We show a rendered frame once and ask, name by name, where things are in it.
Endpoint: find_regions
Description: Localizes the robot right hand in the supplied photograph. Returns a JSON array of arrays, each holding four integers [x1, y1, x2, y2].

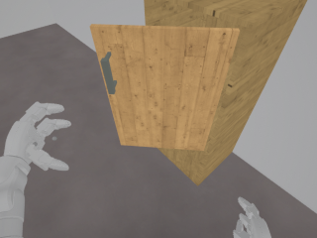
[[233, 197, 271, 238]]

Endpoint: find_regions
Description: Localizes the robot left forearm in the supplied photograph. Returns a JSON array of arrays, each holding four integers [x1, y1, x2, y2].
[[0, 155, 31, 238]]

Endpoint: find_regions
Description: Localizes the cupboard door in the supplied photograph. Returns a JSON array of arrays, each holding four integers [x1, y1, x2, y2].
[[89, 24, 240, 151]]

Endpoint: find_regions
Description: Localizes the handle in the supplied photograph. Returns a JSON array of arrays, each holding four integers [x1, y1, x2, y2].
[[100, 52, 117, 94]]

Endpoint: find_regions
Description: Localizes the robot left hand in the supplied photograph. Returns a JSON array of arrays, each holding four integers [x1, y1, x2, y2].
[[3, 101, 71, 171]]

